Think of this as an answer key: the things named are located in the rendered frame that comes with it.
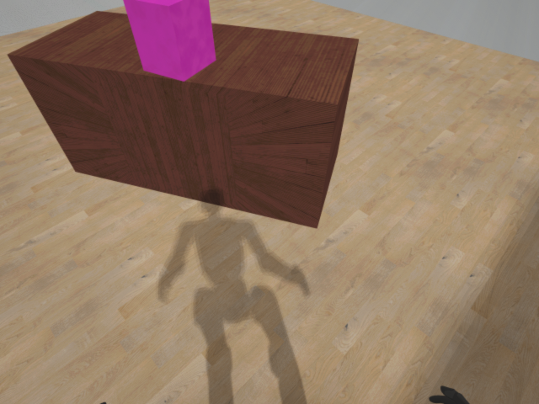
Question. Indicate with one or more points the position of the pedestal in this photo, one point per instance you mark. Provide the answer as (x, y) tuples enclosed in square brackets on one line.
[(257, 130)]

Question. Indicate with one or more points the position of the right robot hand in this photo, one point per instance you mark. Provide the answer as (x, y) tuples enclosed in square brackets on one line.
[(451, 396)]

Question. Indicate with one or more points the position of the carton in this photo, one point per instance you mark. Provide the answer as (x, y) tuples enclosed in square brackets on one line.
[(174, 38)]

